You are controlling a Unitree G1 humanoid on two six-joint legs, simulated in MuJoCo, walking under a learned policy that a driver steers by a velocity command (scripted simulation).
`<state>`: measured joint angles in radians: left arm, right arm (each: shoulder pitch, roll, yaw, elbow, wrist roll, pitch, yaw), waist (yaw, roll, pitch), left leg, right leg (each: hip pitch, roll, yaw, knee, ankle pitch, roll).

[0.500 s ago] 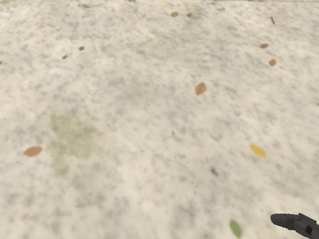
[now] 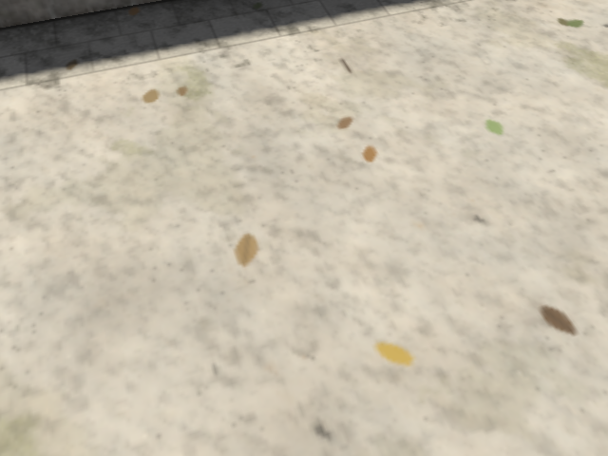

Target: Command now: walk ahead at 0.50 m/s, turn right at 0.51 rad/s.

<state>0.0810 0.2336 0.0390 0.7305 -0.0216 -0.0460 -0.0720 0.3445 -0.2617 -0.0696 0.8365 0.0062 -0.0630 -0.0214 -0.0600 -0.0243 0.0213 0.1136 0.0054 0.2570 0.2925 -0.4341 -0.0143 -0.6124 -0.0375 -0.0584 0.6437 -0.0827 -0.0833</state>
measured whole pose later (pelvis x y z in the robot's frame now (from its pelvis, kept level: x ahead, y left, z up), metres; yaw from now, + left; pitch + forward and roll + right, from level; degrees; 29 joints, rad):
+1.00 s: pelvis +0.49 -0.04 +0.02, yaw -22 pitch +2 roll +2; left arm 0.16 0.26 0.07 0.64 -0.01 0.01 -0.03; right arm 0.17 -0.28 -0.06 0.80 0.01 -0.02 -0.02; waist -0.03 -0.02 0.04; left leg -0.12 0.00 0.19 0.39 -0.30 0.03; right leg -0.53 -0.05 -0.01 0.66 -0.15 0.00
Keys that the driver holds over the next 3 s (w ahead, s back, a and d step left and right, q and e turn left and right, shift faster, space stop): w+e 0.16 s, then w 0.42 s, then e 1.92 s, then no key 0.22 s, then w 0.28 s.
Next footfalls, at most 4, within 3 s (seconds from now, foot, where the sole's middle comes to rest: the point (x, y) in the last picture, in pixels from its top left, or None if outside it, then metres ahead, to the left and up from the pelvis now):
0.04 right None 0.19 -0.10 -0.76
0.54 left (273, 433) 0.51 0.07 -0.76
1.04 right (389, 396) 0.58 -0.19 -0.76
1.46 left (291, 363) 0.67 0.02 -0.76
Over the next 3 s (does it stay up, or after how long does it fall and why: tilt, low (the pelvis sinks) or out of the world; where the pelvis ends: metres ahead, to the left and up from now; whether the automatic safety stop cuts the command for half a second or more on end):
stays up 0.50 -0.08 0.03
